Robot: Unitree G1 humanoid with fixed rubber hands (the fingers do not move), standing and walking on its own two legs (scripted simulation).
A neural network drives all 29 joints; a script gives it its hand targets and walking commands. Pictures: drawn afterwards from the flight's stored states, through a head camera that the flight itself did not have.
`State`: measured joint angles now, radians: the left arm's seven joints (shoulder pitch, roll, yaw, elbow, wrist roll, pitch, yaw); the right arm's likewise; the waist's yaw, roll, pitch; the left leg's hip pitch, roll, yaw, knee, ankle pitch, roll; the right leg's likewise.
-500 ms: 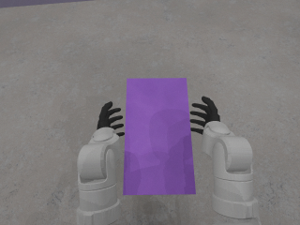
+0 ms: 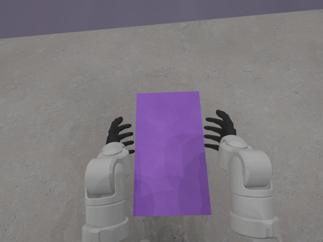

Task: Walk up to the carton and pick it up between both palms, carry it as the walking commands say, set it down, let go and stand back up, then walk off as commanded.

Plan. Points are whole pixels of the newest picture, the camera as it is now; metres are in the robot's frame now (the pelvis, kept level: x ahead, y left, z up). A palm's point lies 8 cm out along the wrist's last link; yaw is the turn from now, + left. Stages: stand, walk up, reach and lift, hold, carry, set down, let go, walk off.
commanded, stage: carry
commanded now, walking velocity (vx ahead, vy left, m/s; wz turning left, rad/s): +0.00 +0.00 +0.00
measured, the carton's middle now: (169, 154) +0.35 +0.01 -0.02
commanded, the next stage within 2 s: none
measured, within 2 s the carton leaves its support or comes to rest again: neither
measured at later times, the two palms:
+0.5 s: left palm (134, 92) +0.49 +0.10 +0.08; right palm (224, 90) +0.49 -0.15 +0.08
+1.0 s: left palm (141, 56) +0.68 +0.09 +0.06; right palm (214, 53) +0.68 -0.16 +0.06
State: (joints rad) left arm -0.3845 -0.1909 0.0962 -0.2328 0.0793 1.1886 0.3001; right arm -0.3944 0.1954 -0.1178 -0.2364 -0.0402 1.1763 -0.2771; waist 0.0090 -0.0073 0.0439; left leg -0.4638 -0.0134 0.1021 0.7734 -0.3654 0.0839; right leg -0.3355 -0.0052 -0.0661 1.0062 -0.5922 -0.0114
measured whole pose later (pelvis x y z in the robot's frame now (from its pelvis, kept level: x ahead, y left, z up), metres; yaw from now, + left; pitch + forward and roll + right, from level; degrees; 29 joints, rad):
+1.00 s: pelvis +0.37 -0.03 +0.00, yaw -1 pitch +5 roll +2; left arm -0.32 -0.17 0.09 -0.02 0.08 0.99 0.22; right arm -0.33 0.17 -0.10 -0.07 -0.09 0.99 -0.22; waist 0.00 -0.02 -0.04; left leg -0.37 -0.03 0.10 0.77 -0.46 0.06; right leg -0.30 -0.03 -0.07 0.91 -0.52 -0.03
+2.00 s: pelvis +0.75 -0.06 -0.01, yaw -14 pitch +1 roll +0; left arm -0.27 -0.16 0.04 -0.34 0.04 1.21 0.28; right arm -0.31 0.17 -0.03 -0.25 -0.04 1.16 -0.30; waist 0.01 0.01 0.03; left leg -0.51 0.13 0.21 0.80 -0.29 0.04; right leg -0.48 0.00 -0.06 1.00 -0.53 0.02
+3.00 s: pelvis +0.47 -0.01 +0.01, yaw -38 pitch +0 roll +2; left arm -0.30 -0.16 0.04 -0.29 0.04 1.22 0.28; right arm -0.33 0.17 -0.06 -0.25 -0.03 1.17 -0.32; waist -0.05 0.01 0.11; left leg -0.50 0.04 0.13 0.96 -0.51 -0.07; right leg -0.50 0.03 0.01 0.54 -0.04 -0.05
